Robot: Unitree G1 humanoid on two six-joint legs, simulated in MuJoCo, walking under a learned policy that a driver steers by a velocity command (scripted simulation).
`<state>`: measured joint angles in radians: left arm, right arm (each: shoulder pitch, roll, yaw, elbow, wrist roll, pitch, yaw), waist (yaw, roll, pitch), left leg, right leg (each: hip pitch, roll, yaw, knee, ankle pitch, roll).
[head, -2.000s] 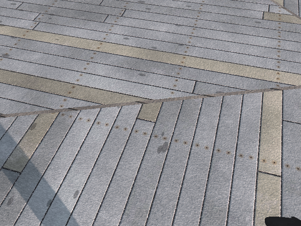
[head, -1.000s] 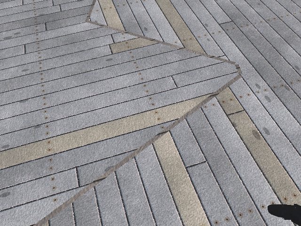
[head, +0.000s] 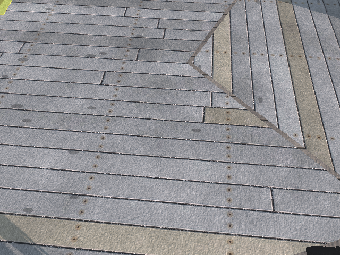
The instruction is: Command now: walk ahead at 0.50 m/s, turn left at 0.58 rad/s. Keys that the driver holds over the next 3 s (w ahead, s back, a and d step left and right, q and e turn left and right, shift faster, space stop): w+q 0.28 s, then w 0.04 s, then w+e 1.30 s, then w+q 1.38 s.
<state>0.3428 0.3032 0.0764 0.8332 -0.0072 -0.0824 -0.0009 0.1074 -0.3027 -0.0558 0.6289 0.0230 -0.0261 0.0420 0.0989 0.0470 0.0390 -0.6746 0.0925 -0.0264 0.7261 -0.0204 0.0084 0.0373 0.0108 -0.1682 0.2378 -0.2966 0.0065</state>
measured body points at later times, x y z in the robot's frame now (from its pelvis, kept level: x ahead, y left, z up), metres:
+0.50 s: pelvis +0.29 +0.06 +0.01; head +0.31 +0.07 +0.45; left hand +0.43 +0.34 -0.09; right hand +0.41 -0.21 -0.10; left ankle +0.20 +0.12 -0.74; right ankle +0.51 -0.06 -0.69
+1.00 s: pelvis +0.59 +0.06 +0.01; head +0.62 +0.04 +0.46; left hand +0.64 +0.34 -0.10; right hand +0.79 -0.20 -0.08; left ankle +0.77 +0.23 -0.69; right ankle +0.53 -0.03 -0.74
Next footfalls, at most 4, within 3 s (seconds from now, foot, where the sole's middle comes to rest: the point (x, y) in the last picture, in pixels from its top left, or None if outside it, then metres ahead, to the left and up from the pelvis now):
0.12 left None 0.24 0.13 -0.77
0.64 right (199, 227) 0.57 -0.02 -0.77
1.12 left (157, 164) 0.84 0.18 -0.77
1.64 right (231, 136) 1.04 -0.16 -0.77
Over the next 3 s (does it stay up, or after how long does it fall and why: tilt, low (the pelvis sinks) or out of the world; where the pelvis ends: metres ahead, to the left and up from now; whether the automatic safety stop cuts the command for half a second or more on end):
stays up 1.66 -0.22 0.01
